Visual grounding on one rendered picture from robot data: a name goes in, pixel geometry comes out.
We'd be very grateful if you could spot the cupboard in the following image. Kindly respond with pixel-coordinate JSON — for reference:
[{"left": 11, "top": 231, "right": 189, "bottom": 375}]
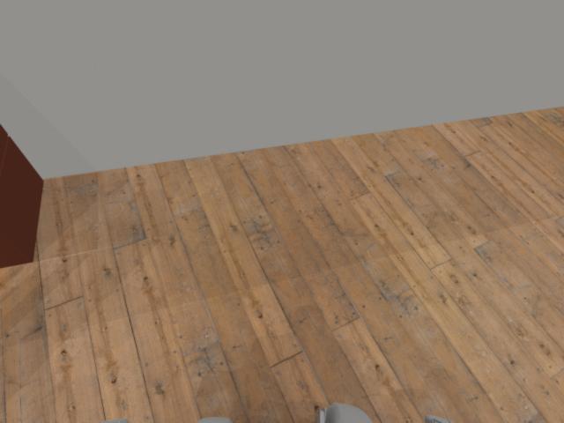
[{"left": 0, "top": 124, "right": 44, "bottom": 268}]

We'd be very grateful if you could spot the right robot thigh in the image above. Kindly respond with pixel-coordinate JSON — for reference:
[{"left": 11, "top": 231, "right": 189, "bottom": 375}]
[{"left": 316, "top": 403, "right": 373, "bottom": 423}]

